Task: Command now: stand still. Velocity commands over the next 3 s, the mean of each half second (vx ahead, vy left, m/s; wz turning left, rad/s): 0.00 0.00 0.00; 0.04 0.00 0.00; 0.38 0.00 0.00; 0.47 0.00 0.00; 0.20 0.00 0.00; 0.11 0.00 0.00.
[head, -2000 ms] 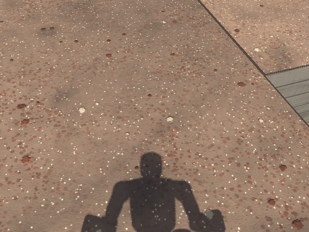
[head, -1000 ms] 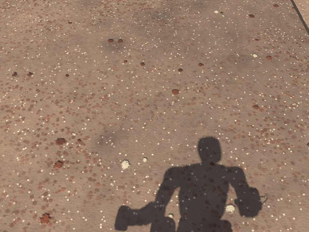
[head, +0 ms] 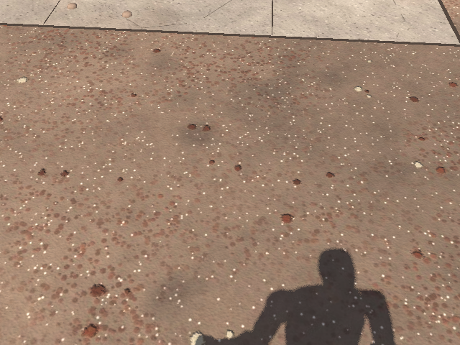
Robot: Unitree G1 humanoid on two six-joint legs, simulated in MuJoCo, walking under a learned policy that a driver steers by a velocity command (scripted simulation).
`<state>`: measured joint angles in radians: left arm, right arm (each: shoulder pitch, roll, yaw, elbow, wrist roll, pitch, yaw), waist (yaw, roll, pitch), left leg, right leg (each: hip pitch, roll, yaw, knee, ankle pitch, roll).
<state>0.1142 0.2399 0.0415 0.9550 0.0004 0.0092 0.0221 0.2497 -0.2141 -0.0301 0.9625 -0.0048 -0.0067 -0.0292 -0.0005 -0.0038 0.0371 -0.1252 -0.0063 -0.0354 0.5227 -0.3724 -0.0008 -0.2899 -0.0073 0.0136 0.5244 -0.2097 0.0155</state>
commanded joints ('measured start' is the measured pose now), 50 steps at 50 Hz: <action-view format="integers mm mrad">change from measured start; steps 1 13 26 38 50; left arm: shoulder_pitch -20 -15 17 51 -2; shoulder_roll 103 98 85 71 33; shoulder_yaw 21 21 15 8 1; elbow -19 69 124 145 104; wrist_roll -1 -2 -2 -4 -19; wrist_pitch -5 3 6 7 -54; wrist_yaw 8 17 22 25 -3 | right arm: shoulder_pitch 46 60 108 156 200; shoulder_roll -115 -96 -76 -58 -175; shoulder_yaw -22 -10 3 11 -38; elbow -10 56 102 122 95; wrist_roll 0 -2 -2 0 32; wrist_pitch -8 -8 -12 -15 -36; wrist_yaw -3 -4 -8 -9 -18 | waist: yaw -1 4 6 6 -36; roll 11 16 10 8 179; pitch -42 -15 9 18 186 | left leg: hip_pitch -116 -122 -142 -151 -143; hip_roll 42 33 27 23 307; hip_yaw -32 -16 -4 6 -371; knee -111 -147 -169 -172 -370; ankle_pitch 292 228 160 146 -433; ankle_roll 17 17 17 16 225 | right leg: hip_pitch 156 158 146 136 -210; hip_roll -30 -26 -22 -19 -3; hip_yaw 30 29 31 33 -50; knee -34 -59 -78 -81 274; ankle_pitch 260 205 155 145 -194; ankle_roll -39 -32 -30 -32 -57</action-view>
